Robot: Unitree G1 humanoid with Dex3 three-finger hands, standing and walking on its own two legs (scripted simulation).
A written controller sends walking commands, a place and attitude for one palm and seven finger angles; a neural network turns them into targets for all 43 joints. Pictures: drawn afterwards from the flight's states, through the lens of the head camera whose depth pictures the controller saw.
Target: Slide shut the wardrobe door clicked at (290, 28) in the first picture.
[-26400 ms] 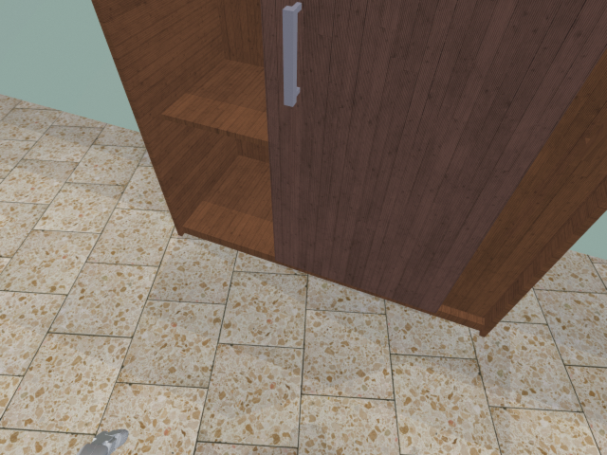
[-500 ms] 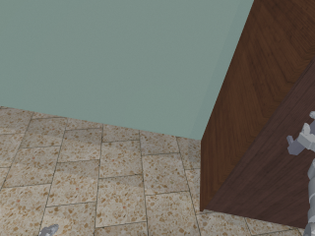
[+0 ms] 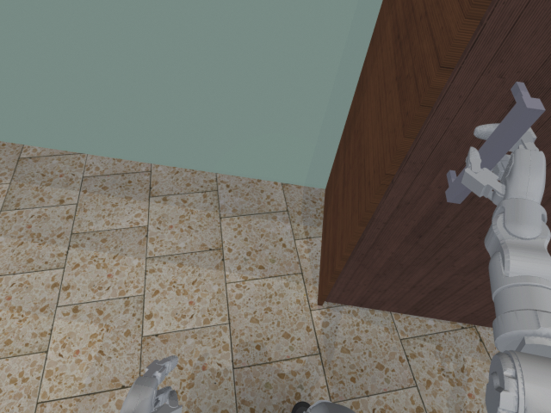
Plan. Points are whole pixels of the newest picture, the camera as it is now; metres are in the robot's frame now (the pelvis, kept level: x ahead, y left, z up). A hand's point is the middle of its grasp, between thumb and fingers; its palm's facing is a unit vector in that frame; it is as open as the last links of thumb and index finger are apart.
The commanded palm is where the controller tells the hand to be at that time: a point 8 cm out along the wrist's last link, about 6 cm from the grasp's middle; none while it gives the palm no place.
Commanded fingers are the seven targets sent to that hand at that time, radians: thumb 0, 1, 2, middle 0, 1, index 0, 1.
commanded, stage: stop walking and hold the door there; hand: right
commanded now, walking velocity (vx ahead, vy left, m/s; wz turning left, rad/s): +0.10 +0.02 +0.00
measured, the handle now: (483, 148) +0.48 -0.28 +0.12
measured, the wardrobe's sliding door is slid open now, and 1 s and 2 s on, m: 0.00 0.00 0.00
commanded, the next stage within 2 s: loosen the grip on the handle in 0.48 s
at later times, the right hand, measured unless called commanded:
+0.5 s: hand (472, 172) +0.43 -0.25 +0.12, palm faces +0.33 +0.91 -0.24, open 5.8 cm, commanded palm +0.40 -0.27 +0.11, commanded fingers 0.00 -0.90 -0.90 0.45 1.40 0.45 1.40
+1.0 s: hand (475, 172) +0.43 -0.25 +0.12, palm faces +0.31 +0.92 -0.25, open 13.0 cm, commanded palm +0.39 -0.29 +0.14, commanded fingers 0.00 0.55 -0.20 0.29 1.20 0.29 1.20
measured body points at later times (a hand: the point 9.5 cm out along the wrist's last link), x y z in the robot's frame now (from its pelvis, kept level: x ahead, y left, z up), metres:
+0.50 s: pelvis +0.01 -0.01 +0.01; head +0.03 +0.01 +0.45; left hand +0.11 +0.26 -0.12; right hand +0.41 -0.30 +0.14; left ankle -0.02 +0.07 -0.73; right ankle +0.06 -0.11 -0.73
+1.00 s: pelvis -0.01 -0.02 +0.00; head +0.02 -0.02 +0.45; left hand +0.09 +0.26 -0.10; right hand +0.41 -0.30 +0.14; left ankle -0.02 +0.07 -0.73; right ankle +0.06 -0.11 -0.73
